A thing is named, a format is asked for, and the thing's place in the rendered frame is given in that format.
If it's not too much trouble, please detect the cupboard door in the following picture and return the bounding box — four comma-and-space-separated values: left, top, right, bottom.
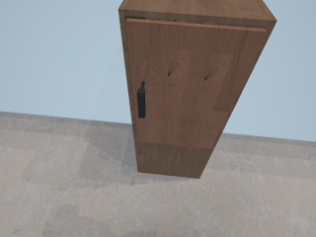
125, 18, 267, 149

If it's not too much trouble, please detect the handle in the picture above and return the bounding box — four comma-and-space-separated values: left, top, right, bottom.
136, 81, 146, 119

